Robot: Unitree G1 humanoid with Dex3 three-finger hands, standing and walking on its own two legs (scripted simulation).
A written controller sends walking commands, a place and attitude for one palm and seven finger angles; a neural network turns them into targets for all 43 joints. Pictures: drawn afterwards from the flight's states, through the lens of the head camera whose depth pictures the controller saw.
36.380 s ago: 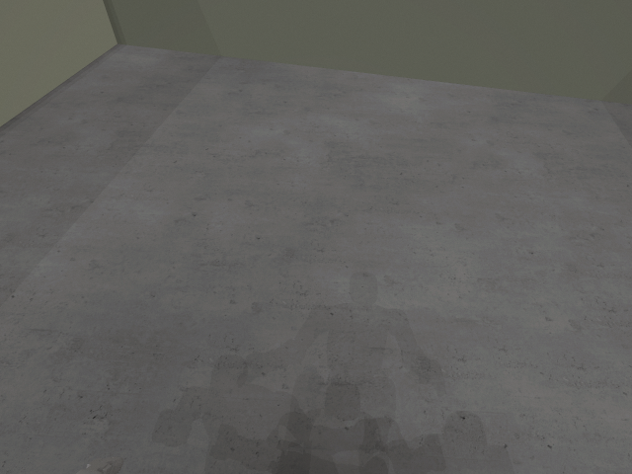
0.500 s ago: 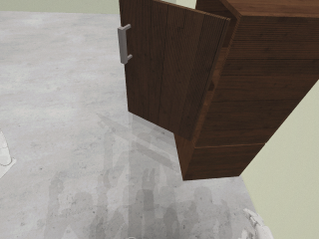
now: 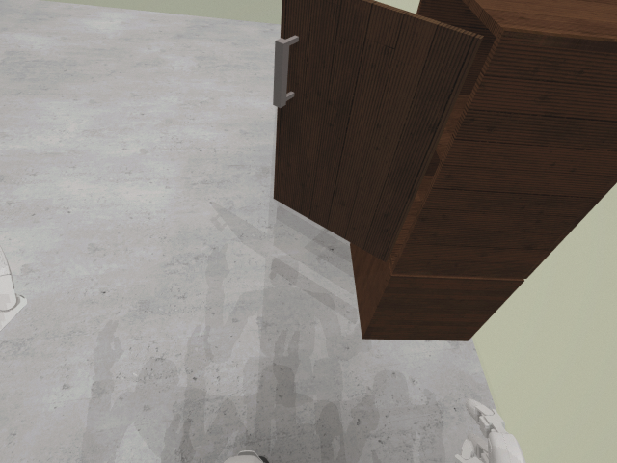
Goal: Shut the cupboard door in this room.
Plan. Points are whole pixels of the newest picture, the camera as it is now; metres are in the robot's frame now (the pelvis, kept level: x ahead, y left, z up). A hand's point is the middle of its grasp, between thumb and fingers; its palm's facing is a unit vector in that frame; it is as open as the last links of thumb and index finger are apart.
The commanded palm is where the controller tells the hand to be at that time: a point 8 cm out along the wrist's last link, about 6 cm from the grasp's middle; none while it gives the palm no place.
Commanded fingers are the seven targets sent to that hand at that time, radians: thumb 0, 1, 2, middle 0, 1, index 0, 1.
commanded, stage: step back with the hand held close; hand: left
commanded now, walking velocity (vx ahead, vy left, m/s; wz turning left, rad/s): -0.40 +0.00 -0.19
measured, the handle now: (286, 71) +0.86 +0.07 +0.10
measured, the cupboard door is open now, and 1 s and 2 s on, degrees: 54 54 54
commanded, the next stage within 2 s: stop stepping back and stand still in 0.10 s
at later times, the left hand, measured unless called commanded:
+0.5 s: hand out of the picture +0.13 +0.29 +0.18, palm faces +0.33 -0.85 -0.42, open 7.4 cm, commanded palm +0.08 +0.32 +0.19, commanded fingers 0.00 0.90 0.90 -0.20 -0.30 -0.20 -0.30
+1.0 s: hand out of the picture +0.01 +0.42 +0.19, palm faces +0.44 -0.85 -0.30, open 7.4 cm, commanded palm -0.05 +0.44 +0.19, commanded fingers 0.00 0.90 0.90 -0.20 -0.30 -0.20 -0.30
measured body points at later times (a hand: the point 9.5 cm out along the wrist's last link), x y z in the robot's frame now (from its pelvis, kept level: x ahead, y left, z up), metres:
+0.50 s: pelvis -0.09 +0.04 -0.01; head -0.12 +0.09 +0.43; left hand +0.10 +0.33 +0.21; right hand -0.01 -0.24 -0.08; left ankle +0.13 +0.07 -0.71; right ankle -0.17 -0.14 -0.72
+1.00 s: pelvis -0.23 +0.16 +0.02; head -0.24 +0.20 +0.47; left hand -0.02 +0.47 +0.21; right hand -0.10 -0.05 -0.06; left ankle -0.18 +0.25 -0.72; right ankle -0.22 +0.02 -0.64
